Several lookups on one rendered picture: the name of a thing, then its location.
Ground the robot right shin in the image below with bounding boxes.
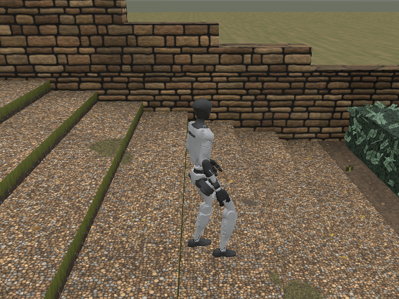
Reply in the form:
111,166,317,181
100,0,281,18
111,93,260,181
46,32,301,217
219,211,238,251

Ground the left robot foot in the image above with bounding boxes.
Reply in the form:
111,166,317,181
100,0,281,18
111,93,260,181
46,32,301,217
188,238,211,247

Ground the robot right forearm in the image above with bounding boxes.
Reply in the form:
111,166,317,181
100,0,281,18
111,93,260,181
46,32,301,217
202,159,222,192

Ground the robot right hand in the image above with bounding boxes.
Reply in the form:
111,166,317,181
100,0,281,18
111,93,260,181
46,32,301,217
216,188,230,207

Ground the right robot upper arm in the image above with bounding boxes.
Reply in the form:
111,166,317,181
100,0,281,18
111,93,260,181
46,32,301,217
198,129,214,167

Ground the robot left hand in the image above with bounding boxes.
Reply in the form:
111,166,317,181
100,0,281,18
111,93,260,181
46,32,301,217
210,159,223,176

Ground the left robot upper arm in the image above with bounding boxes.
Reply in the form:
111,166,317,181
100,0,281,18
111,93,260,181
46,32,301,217
186,121,195,151

